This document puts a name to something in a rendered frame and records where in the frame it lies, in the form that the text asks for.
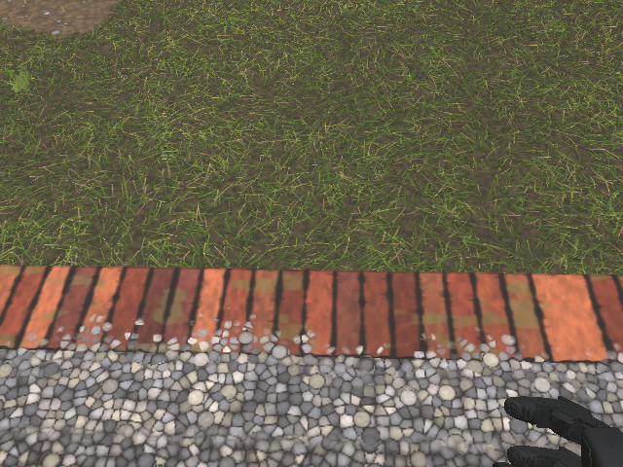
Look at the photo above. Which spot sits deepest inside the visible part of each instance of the right robot hand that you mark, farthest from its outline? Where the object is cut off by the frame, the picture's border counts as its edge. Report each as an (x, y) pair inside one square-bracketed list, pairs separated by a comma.
[(601, 445)]

